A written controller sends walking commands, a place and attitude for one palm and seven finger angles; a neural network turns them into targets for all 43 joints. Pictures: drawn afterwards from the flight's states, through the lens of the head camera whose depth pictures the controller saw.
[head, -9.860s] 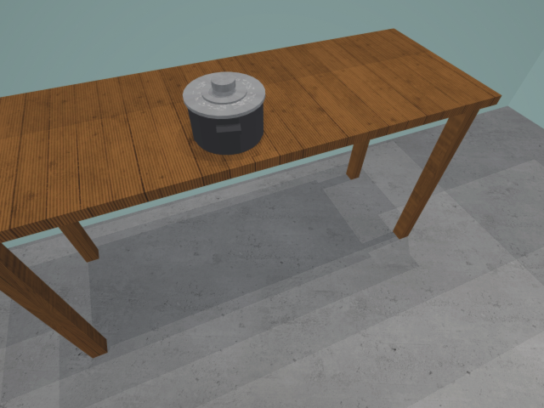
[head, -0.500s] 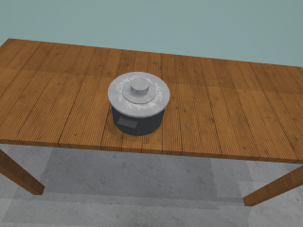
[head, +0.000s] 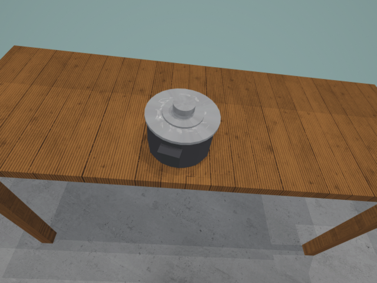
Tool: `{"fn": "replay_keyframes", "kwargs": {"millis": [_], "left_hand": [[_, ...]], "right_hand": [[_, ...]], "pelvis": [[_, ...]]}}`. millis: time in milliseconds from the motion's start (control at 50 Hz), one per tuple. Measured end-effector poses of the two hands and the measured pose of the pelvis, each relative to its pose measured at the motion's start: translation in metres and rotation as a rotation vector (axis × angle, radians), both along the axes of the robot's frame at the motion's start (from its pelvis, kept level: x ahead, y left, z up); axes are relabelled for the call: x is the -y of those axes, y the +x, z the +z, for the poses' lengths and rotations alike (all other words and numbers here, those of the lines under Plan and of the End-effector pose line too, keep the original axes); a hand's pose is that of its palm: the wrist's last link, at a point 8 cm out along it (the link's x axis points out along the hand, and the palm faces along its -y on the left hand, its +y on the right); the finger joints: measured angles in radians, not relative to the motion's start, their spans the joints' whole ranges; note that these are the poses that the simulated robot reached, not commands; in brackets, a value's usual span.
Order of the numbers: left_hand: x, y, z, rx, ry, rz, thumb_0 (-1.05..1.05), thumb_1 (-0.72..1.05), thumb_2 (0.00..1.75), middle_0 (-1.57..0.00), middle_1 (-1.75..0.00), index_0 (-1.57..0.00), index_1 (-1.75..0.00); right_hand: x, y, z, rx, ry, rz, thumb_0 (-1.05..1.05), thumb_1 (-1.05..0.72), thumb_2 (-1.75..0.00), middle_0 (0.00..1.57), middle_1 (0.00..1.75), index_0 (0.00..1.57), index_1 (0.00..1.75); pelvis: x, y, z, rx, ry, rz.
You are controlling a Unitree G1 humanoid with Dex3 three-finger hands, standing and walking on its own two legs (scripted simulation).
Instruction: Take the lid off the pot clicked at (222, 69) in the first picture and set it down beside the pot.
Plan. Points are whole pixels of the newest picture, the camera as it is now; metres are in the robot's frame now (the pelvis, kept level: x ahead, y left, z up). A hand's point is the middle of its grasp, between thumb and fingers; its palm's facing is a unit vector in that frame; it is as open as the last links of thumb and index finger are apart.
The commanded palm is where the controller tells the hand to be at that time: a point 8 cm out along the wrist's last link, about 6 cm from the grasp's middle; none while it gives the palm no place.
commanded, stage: look again from close up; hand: left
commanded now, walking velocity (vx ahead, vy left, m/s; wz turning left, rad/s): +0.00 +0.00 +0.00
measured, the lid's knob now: (184, 105) +0.48 +0.05 +0.10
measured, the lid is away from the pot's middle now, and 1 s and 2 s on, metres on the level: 0.00 0.00 0.00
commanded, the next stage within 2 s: none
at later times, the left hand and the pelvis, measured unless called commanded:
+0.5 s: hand out of the picture -0.09 +0.26 -0.22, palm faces +0.25 -0.96 -0.14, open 7.3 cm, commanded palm none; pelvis -0.03 +0.11 -0.02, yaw +3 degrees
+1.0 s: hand out of the picture +0.06 +0.45 -0.18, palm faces +0.07 -0.97 -0.23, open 7.3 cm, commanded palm none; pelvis -0.01 +0.25 -0.01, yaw +4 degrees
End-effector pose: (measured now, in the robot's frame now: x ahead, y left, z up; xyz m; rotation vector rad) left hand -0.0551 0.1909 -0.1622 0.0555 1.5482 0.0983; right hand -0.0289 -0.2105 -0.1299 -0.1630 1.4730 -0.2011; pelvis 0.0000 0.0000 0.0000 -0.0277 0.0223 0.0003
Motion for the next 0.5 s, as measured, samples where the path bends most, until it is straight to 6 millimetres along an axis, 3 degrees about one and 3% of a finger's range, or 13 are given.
{"fn": "replay_keyframes", "kwargs": {"millis": [140,240,300,360,440,500], "left_hand": [[-0.013,-0.009,0.002,-0.009,0.002,0.010,0.00,0.91,0.90,-0.20,-0.30,-0.20,-0.30],[-0.028,-0.028,0.002,-0.011,0.013,0.065,0.00,0.91,0.90,-0.20,-0.30,-0.20,-0.30],[-0.039,-0.040,-0.013,-0.041,-0.002,0.068,0.00,0.91,0.90,-0.20,-0.30,-0.20,-0.30],[-0.052,-0.035,-0.031,-0.057,-0.035,0.056,0.00,0.91,0.90,-0.20,-0.30,-0.20,-0.30],[-0.083,-0.023,-0.017,0.049,-0.021,0.160,0.00,0.91,0.90,-0.20,-0.30,-0.20,-0.30],[-0.121,-0.045,-0.029,0.093,0.052,0.217,0.00,0.91,0.90,-0.20,-0.30,-0.21,-0.30]], "right_hand": [[-0.014,-0.005,-0.001,-0.007,0.001,-0.008,0.00,-0.91,-0.90,0.20,0.30,0.20,0.30],[-0.024,-0.003,-0.003,-0.019,-0.004,0.008,0.00,-0.91,-0.90,0.20,0.30,0.20,0.30],[-0.031,0.000,-0.008,0.000,-0.028,0.000,0.01,-0.92,-0.90,0.20,0.30,0.20,0.30],[-0.042,-0.001,-0.007,0.028,-0.061,-0.004,0.00,-0.92,-0.90,0.20,0.30,0.20,0.30],[-0.066,0.002,0.004,-0.032,-0.085,0.041,0.00,-0.91,-0.90,0.20,0.30,0.20,0.30],[-0.077,0.035,0.006,-0.013,-0.132,0.079,0.00,-0.91,-0.90,0.20,0.30,0.20,0.30]], "pelvis": [[-0.014,-0.005,0.000,0.001,0.000,-0.003],[-0.030,-0.010,-0.002,0.012,-0.026,0.027],[-0.041,-0.012,-0.013,0.020,-0.062,0.045],[-0.055,-0.014,-0.022,0.028,-0.075,0.034],[-0.087,-0.017,-0.010,0.035,-0.074,0.045],[-0.107,-0.026,-0.019,0.016,-0.033,0.056]]}}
